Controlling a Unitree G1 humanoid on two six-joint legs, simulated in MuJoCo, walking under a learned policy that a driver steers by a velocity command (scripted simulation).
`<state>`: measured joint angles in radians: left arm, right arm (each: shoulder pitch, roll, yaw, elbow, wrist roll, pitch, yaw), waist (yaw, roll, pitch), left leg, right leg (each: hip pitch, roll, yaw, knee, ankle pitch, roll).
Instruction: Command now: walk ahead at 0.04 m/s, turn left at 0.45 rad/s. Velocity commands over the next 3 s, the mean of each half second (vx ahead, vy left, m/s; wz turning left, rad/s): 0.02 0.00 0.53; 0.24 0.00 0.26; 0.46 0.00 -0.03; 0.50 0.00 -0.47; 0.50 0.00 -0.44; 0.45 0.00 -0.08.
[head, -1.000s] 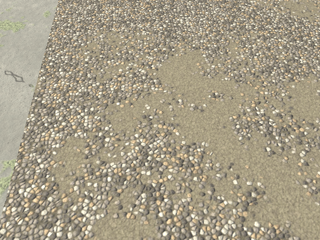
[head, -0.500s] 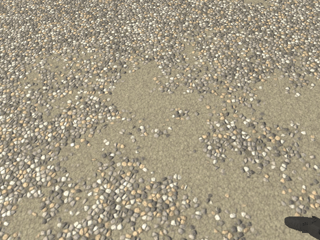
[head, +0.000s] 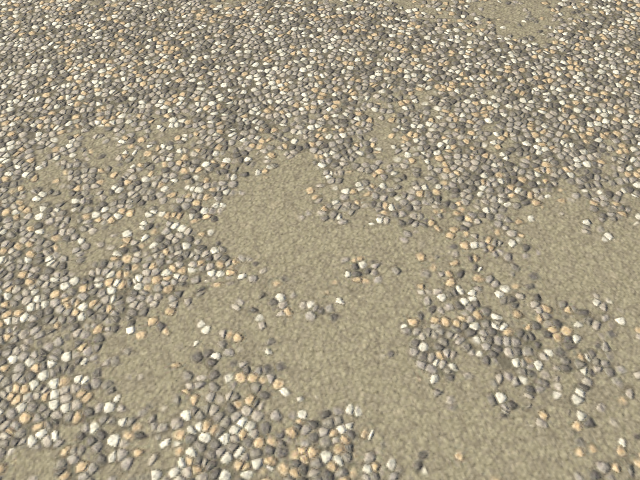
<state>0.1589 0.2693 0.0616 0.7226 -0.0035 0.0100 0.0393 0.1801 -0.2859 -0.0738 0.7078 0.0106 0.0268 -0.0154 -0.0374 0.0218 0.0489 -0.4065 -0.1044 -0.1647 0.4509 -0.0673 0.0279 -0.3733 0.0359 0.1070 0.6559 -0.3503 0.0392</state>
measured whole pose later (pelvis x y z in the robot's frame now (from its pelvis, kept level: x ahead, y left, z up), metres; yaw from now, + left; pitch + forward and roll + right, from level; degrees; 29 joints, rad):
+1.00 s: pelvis +0.09 +0.02 +0.00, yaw +25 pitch +2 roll +0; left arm 0.16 0.29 0.05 0.71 -0.02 -0.09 -0.02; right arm 0.35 -0.31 -0.05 0.73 0.01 -0.03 0.01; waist -0.05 0.03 -0.04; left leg -0.16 -0.03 -0.09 0.49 -0.37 0.03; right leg -0.34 -0.01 -0.02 0.50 -0.21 -0.03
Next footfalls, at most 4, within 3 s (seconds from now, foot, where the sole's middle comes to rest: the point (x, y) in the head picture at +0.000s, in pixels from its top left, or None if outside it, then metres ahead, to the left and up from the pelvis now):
0.04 right None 0.07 -0.13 -0.77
0.48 left None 0.00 0.13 -0.77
0.98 right None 0.20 -0.05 -0.77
1.48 left None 0.41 0.31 -0.77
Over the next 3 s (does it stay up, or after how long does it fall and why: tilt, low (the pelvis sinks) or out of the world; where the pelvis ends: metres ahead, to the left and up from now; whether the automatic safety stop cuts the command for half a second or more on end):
stays up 1.12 0.18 0.00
